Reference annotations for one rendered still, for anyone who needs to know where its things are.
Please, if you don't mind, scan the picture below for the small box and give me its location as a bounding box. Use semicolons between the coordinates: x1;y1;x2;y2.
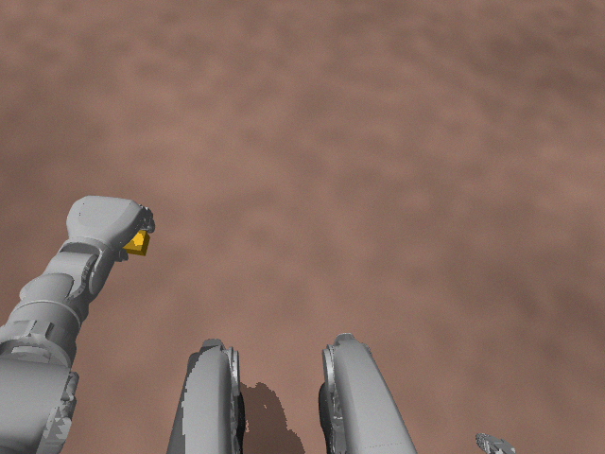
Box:
123;230;150;256

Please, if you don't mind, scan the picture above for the left robot hand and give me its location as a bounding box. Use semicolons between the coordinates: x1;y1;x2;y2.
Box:
66;196;155;262

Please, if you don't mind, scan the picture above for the right robot foot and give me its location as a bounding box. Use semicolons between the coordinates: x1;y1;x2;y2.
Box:
319;382;346;454

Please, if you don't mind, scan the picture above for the right robot hand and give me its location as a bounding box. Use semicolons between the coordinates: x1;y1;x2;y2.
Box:
475;433;515;454

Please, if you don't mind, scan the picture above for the left robot arm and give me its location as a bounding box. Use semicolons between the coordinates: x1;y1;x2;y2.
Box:
0;237;114;454

